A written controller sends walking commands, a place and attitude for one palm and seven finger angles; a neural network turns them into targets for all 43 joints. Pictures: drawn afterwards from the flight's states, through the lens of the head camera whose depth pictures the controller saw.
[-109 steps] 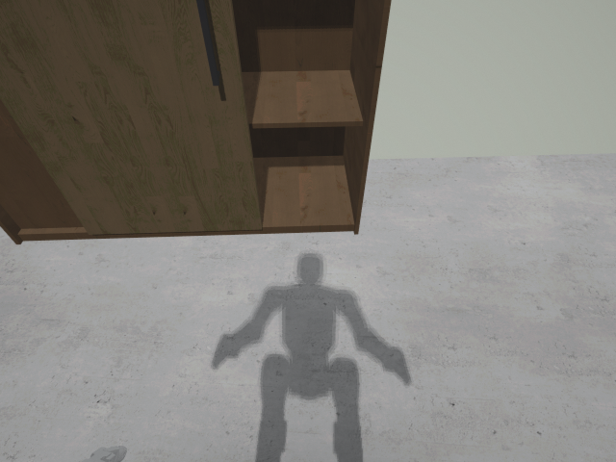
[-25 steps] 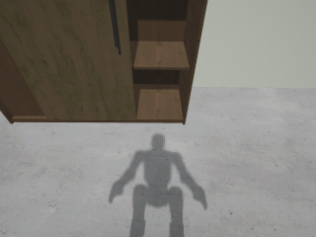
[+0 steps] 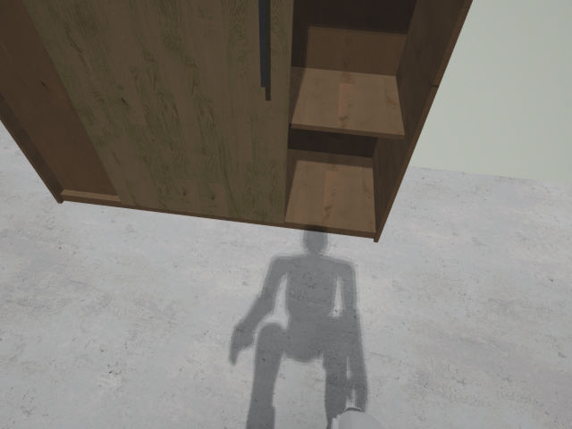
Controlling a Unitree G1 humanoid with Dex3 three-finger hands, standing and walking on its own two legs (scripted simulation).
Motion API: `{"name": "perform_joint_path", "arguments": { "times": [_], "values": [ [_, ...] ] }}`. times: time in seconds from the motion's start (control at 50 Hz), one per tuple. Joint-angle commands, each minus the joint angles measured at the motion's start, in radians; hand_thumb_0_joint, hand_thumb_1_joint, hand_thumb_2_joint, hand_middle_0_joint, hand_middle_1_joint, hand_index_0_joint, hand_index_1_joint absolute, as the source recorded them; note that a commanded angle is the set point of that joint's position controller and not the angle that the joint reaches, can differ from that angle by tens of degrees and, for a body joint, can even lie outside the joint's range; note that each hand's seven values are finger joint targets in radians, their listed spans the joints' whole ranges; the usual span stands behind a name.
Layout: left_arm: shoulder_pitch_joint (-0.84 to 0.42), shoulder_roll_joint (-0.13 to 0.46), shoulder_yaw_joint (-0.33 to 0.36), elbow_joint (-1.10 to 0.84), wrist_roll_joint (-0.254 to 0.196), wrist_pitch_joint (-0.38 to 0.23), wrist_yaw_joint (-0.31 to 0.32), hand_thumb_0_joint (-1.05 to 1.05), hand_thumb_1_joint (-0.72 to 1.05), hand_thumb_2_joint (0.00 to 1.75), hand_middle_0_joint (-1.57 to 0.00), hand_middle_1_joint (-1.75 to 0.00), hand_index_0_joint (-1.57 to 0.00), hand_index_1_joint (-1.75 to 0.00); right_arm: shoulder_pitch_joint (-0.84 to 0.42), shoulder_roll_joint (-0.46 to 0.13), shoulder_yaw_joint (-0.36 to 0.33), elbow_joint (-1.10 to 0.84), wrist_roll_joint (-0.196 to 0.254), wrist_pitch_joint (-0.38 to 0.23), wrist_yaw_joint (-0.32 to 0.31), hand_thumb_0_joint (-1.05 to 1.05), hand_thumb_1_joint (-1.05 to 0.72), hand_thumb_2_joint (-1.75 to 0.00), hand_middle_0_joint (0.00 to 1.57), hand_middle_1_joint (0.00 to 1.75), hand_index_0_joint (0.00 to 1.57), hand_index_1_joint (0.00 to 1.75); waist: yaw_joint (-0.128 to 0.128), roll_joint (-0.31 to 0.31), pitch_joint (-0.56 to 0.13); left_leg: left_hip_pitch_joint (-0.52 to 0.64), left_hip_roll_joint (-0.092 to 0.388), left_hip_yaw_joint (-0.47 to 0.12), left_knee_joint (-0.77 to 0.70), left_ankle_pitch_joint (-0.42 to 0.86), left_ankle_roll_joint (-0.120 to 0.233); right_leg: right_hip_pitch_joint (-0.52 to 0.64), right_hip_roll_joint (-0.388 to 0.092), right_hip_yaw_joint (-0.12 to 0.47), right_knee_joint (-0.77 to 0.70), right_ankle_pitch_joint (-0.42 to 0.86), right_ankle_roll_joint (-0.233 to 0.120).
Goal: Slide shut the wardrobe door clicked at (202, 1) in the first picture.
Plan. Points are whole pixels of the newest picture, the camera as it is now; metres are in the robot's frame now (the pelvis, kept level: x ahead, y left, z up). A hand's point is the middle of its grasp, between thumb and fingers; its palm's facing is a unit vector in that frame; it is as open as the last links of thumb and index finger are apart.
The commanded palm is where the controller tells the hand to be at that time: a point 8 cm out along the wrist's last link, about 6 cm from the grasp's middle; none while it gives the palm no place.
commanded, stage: walk to a spot facing it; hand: left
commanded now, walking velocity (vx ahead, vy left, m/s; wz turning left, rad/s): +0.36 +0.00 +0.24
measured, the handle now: (264, 23) +1.01 +0.08 +0.12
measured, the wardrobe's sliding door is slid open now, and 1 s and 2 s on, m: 0.41 0.41 0.41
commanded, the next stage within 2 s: turn to face it in 0.34 s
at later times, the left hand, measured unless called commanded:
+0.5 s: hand out of the picture +0.14 +0.16 -0.18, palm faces +0.29 -0.93 -0.21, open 7.3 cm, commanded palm none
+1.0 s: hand (191, 368) +0.25 +0.17 -0.18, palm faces +0.15 -0.96 -0.25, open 7.4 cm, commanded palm none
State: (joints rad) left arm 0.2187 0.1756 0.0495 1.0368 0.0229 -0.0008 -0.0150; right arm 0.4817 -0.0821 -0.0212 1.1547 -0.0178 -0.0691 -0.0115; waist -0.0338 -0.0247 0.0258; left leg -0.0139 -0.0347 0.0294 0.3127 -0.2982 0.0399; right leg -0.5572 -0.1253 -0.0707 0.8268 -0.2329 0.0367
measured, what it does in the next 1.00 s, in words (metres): walks ahead: right foot, then left foot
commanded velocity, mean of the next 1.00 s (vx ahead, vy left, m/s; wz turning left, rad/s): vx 0.07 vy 0.00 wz -0.03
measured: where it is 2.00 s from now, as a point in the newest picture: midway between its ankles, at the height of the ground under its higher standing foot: (293, 383)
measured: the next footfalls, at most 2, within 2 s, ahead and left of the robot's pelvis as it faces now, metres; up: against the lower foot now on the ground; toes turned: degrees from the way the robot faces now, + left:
right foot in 0.12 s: +0.21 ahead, -0.15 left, +0.00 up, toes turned -6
left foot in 0.56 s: +0.31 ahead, +0.12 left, +0.00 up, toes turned +23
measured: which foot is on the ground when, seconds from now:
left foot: down 0.00-0.14, up 0.16-0.54, down 0.56-1.00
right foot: up 0.00-0.10, down 0.12-0.56, up 0.58-0.98, down 1.00-1.00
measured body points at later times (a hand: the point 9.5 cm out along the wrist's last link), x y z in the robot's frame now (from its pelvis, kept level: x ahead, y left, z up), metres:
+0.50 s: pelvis +0.18 -0.03 -0.01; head +0.20 -0.01 +0.44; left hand +0.13 +0.21 -0.17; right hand +0.37 -0.26 -0.13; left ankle +0.27 +0.10 -0.71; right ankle +0.17 -0.14 -0.74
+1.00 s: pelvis +0.24 -0.02 -0.02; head +0.25 -0.04 +0.43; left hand +0.25 +0.22 -0.16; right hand +0.34 -0.25 -0.17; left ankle +0.27 +0.10 -0.74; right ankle +0.27 -0.12 -0.75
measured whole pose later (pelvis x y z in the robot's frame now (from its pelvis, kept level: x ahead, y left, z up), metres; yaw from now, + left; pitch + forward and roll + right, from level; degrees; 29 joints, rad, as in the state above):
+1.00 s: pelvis +0.24 -0.02 -0.02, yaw +3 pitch -2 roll +2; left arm 0.28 0.16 0.07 0.99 0.03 0.04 0.01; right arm 0.15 -0.18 -0.07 1.01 -0.02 0.02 -0.01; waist 0.02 0.02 0.04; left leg -0.30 0.14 0.32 0.62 -0.27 0.01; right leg -0.30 -0.06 -0.09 0.63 -0.29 0.00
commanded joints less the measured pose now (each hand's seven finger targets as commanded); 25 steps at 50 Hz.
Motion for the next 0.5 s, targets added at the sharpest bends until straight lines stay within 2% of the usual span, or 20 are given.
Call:
{"name": "perform_joint_path", "arguments": {
  "times": [0.0,0.02,0.04,0.06,0.08,0.1,0.12,0.14,0.16,0.18,0.2,0.22,0.26,0.32,0.34,0.36,0.4,0.44,0.46,0.48],
  "values": [
    [-0.143,0.04,0.01,-0.116,-0.001,-0.043,-0.008,0.0,0.9,0.9,-0.2,-0.3,-0.2,-0.3,0.055,-0.192,-0.045,-0.024,-0.007,-0.014,-0.017,0.0,-0.9,-0.9,0.2,0.3,0.2,0.3,-0.018,0.15,0.129,-0.092,0.272,-0.174,-0.101,0.253,0.148,0.028,0.026,-0.038,-0.145,0.001,-0.009],
    [-0.138,0.039,0.014,-0.114,0.0,-0.046,-0.009,0.0,0.9,0.9,-0.2,-0.3,-0.2,-0.3,0.049,-0.198,-0.047,-0.023,-0.009,-0.012,-0.018,0.0,-0.9,-0.9,0.2,0.3,0.2,0.3,-0.015,0.15,0.128,-0.104,0.263,-0.169,-0.076,0.287,0.14,0.08,0.041,-0.05,-0.171,0.003,-0.015],
    [-0.099,0.047,0.02,-0.105,0.0,-0.05,-0.008,0.0,0.9,0.9,-0.2,-0.3,-0.2,-0.3,0.036,-0.199,-0.048,-0.023,-0.009,-0.01,-0.02,0.0,-0.9,-0.9,0.2,0.3,0.2,0.3,0.01,0.135,0.11,-0.124,0.255,-0.161,-0.02,0.343,0.128,0.168,0.06,-0.059,-0.209,0.012,-0.025],
    [-0.004,0.064,0.028,-0.078,0.002,-0.055,-0.006,0.0,0.9,0.9,-0.2,-0.3,-0.2,-0.3,0.019,-0.206,-0.048,-0.028,-0.006,-0.007,-0.019,0.0,-0.9,-0.9,0.2,0.3,0.2,0.3,0.057,0.109,0.07,-0.151,0.224,-0.132,0.098,0.424,0.105,0.306,0.087,-0.079,-0.262,0.035,-0.034],
    [0.155,0.113,0.041,-0.034,0.007,-0.067,0.0,0.0,0.9,0.9,-0.2,-0.3,-0.2,-0.3,0.01,-0.198,-0.049,-0.034,0.001,-0.009,-0.015,0.0,-0.9,-0.9,0.2,0.3,0.2,0.3,0.126,0.035,-0.016,-0.245,0.18,-0.104,0.31,0.429,0.071,0.54,0.059,-0.026,-0.298,0.051,-0.054],
    [0.316,0.227,0.07,0.002,0.018,-0.081,0.018,0.0,0.9,0.9,-0.2,-0.3,-0.2,-0.3,0.036,-0.147,-0.04,-0.068,0.012,-0.012,-0.002,0.0,-0.9,-0.9,0.2,0.3,0.2,0.3,0.175,-0.214,-0.16,-0.487,0.063,-0.008,0.662,0.107,0.018,0.81,-0.221,0.303,-0.392,-0.01,-0.136],
    [0.394,0.288,0.075,0.019,0.001,-0.075,0.024,0.0,0.9,0.9,-0.2,-0.3,-0.2,-0.3,-0.015,-0.133,-0.036,-0.109,0.014,-0.013,-0.001,0.0,-0.9,-0.9,0.2,0.3,0.2,0.3,0.174,-0.235,-0.206,-0.603,0.012,-0.021,0.914,-0.26,0.011,0.816,-0.404,0.576,-0.534,0.021,-0.202],
    [0.301,0.268,0.071,-0.001,-0.001,-0.072,0.027,0.0,0.9,0.9,-0.2,-0.3,-0.2,-0.3,-0.059,-0.14,-0.049,-0.112,0.011,-0.007,0.005,0.0,-0.9,-0.9,0.2,0.3,0.2,0.3,0.154,-0.148,-0.149,-0.615,0.077,-0.061,1.019,-0.204,0.017,0.675,-0.392,0.547,-0.574,-0.174,-0.213],
    [0.197,0.219,0.057,-0.029,0.003,-0.072,0.028,0.0,0.9,0.9,-0.2,-0.3,-0.2,-0.3,-0.112,-0.131,-0.052,-0.128,0.004,0.0,0.013,0.0,-0.9,-0.9,0.2,0.3,0.2,0.3,0.121,-0.127,-0.049,-0.646,0.119,-0.055,1.061,-0.124,0.011,0.53,-0.367,0.482,-0.609,-0.267,-0.198],
    [0.125,0.156,0.039,-0.044,0.004,-0.075,0.032,0.0,0.9,0.9,-0.2,-0.3,-0.2,-0.3,-0.148,-0.127,-0.051,-0.132,-0.002,0.015,0.02,0.0,-0.9,-0.9,0.2,0.3,0.2,0.3,0.085,-0.099,0.021,-0.626,0.156,-0.061,1.049,-0.055,0.002,0.391,-0.332,0.354,-0.63,-0.263,-0.169],
    [0.078,0.111,0.027,-0.054,0.008,-0.076,0.036,0.0,0.9,0.9,-0.2,-0.3,-0.2,-0.3,-0.146,-0.115,-0.052,-0.129,-0.004,0.03,0.026,0.0,-0.9,-0.9,0.2,0.3,0.2,0.3,0.051,-0.077,0.052,-0.583,0.174,-0.055,1.013,-0.023,-0.008,0.306,-0.299,0.229,-0.64,-0.197,-0.144],
    [0.073,0.087,0.016,-0.055,0.01,-0.08,0.037,0.0,0.9,0.9,-0.2,-0.3,-0.2,-0.3,-0.138,-0.104,-0.049,-0.124,-0.008,0.044,0.031,0.0,-0.9,-0.9,0.2,0.3,0.2,0.3,0.032,-0.081,0.053,-0.56,0.172,-0.04,0.977,0.003,-0.021,0.27,-0.263,0.131,-0.638,-0.099,-0.123],
    [0.079,0.084,0.012,-0.052,0.009,-0.083,0.038,0.0,0.9,0.9,-0.2,-0.3,-0.2,-0.3,-0.143,-0.105,-0.05,-0.131,-0.007,0.066,0.036,0.0,-0.9,-0.9,0.2,0.3,0.2,0.3,0.011,-0.091,0.052,-0.561,0.172,-0.014,0.916,0.034,-0.043,0.258,-0.241,0.025,-0.639,0.015,-0.118],
    [0.078,0.103,0.014,-0.059,0.007,-0.082,0.041,0.0,0.9,0.9,-0.2,-0.3,-0.2,-0.3,-0.219,-0.107,-0.049,-0.175,-0.006,0.079,0.049,0.0,-0.9,-0.9,0.2,0.3,0.2,0.3,0.006,-0.076,0.061,-0.578,0.175,0.023,0.782,0.079,-0.065,0.288,-0.229,-0.081,-0.625,0.189,-0.123],
    [0.072,0.118,0.015,-0.062,0.006,-0.08,0.041,0.0,0.9,0.9,-0.2,-0.3,-0.2,-0.3,-0.241,-0.112,-0.047,-0.191,-0.006,0.082,0.053,0.0,-0.9,-0.9,0.2,0.3,0.2,0.3,0.003,-0.09,0.057,-0.569,0.176,0.036,0.722,0.094,-0.069,0.301,-0.225,-0.116,-0.613,0.23,-0.12],
    [0.08,0.126,0.013,-0.06,0.005,-0.076,0.04,0.0,0.9,0.9,-0.2,-0.3,-0.2,-0.3,-0.275,-0.117,-0.044,-0.206,-0.006,0.084,0.057,0.0,-0.9,-0.9,0.2,0.3,0.2,0.3,0.013,-0.086,0.061,-0.555,0.167,0.056,0.667,0.107,-0.07,0.312,-0.217,-0.141,-0.601,0.271,-0.115],
    [0.096,0.152,0.017,-0.058,0.008,-0.068,0.04,0.0,0.9,0.9,-0.2,-0.3,-0.2,-0.3,-0.337,-0.126,-0.039,-0.237,-0.005,0.081,0.064,0.0,-0.9,-0.9,0.2,0.3,0.2,0.3,0.033,-0.081,0.059,-0.519,0.159,0.077,0.543,0.097,-0.064,0.353,-0.227,-0.155,-0.558,0.318,-0.111],
    [0.131,0.172,0.018,-0.051,0.009,-0.06,0.04,0.0,0.9,0.9,-0.2,-0.3,-0.2,-0.3,-0.359,-0.127,-0.029,-0.25,-0.008,0.074,0.062,0.0,-0.9,-0.9,0.2,0.3,0.2,0.3,0.055,-0.083,0.026,-0.467,0.127,0.103,0.442,0.086,-0.052,0.418,-0.222,-0.151,-0.501,0.425,-0.112],
    [0.15,0.175,0.015,-0.044,0.008,-0.056,0.042,0.0,0.9,0.9,-0.2,-0.3,-0.2,-0.3,-0.356,-0.129,-0.026,-0.253,-0.007,0.068,0.056,0.0,-0.9,-0.9,0.2,0.3,0.2,0.3,0.058,-0.081,0.015,-0.406,0.116,0.102,0.4,0.083,-0.041,0.418,-0.229,-0.133,-0.47,0.473,-0.115],
    [0.155,0.174,0.013,-0.037,0.007,-0.052,0.044,0.0,0.9,0.9,-0.2,-0.3,-0.2,-0.3,-0.327,-0.133,-0.024,-0.244,-0.008,0.063,0.047,0.0,-0.9,-0.9,0.2,0.3,0.2,0.3,0.043,-0.076,-0.002,-0.328,0.098,0.106,0.338,0.101,-0.033,0.418,-0.215,-0.13,-0.424,0.512,-0.114]
  ]
}}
